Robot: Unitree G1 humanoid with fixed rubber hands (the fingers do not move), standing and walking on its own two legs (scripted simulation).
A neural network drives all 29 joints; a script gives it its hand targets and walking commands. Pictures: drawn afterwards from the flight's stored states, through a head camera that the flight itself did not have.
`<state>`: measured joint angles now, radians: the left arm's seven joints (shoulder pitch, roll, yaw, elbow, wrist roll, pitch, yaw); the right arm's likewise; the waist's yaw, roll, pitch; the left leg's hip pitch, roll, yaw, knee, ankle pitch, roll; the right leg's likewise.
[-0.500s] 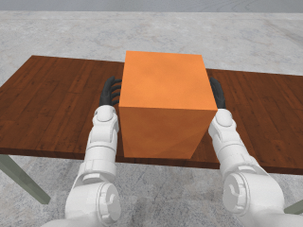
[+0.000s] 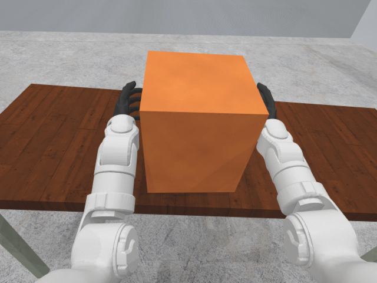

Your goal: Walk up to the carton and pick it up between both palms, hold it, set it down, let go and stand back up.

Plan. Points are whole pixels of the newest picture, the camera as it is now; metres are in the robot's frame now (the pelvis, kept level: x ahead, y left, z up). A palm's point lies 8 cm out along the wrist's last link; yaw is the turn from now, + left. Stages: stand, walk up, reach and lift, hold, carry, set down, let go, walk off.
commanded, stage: reach and lift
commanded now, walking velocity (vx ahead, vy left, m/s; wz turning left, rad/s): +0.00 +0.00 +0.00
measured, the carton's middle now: (194, 125) +0.41 -0.01 +0.15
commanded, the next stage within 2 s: hold in 1.52 s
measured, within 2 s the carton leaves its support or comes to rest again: neither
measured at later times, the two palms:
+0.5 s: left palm (113, 102) +0.38 +0.16 +0.22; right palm (264, 105) +0.38 -0.14 +0.23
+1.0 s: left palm (117, 89) +0.40 +0.15 +0.24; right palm (269, 91) +0.39 -0.15 +0.25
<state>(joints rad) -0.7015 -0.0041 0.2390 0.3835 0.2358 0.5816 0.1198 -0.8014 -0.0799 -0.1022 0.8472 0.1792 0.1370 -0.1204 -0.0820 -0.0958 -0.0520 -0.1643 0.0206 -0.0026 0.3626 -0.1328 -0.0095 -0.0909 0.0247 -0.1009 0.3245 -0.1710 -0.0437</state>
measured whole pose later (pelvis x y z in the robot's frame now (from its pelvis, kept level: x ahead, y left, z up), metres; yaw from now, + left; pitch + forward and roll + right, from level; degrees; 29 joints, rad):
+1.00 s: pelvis +0.01 +0.02 +0.00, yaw -2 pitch -1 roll -2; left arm -0.86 0.08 0.27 0.44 0.13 0.81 0.11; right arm -1.01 -0.17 0.01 0.81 0.35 0.51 -0.24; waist -0.08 0.00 -0.15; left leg -0.22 0.02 0.02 0.41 -0.17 0.01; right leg -0.13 0.03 -0.05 0.32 -0.17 -0.02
